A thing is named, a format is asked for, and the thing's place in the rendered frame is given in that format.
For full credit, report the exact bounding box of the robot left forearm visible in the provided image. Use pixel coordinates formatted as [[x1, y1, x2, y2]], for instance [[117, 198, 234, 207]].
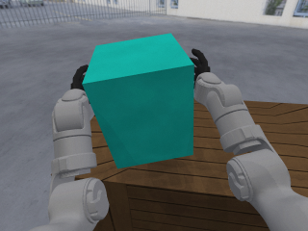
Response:
[[47, 89, 97, 219]]

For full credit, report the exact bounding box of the right robot upper arm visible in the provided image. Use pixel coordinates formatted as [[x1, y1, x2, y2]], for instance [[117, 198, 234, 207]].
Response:
[[226, 148, 308, 231]]

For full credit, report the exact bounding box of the robot right forearm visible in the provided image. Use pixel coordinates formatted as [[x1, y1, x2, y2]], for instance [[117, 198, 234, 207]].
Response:
[[194, 72, 292, 185]]

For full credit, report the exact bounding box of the left robot upper arm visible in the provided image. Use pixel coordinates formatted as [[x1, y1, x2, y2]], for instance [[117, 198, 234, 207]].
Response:
[[29, 177, 110, 231]]

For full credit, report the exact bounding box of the pedestal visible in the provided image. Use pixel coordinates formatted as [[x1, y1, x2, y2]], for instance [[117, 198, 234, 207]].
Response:
[[51, 99, 308, 231]]

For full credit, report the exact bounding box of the carton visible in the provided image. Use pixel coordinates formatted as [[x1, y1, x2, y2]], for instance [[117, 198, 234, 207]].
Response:
[[82, 33, 194, 169]]

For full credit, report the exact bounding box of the robot right hand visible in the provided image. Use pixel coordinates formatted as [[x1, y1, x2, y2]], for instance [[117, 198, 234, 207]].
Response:
[[190, 48, 211, 88]]

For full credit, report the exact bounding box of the robot left hand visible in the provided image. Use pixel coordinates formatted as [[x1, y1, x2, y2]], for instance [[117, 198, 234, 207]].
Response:
[[70, 64, 90, 104]]

